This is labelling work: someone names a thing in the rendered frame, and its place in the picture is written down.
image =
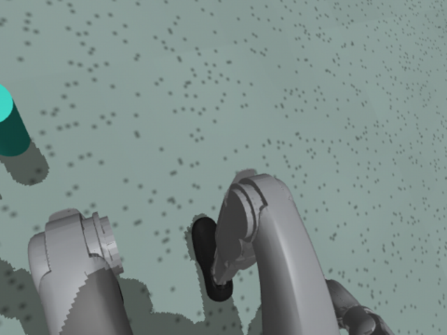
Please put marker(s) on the right robot arm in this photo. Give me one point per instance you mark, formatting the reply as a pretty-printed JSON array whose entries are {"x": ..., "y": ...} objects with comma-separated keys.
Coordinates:
[{"x": 360, "y": 320}]

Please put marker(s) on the right robot hand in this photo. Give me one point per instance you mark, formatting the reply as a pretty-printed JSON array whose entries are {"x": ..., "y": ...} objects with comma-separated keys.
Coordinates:
[{"x": 342, "y": 300}]

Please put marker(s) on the right robot foot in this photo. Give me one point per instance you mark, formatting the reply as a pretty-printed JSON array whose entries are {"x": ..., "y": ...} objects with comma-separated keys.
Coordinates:
[{"x": 204, "y": 245}]

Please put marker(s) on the bottle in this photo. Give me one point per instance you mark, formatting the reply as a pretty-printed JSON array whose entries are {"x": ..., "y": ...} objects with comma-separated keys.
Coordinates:
[{"x": 14, "y": 138}]

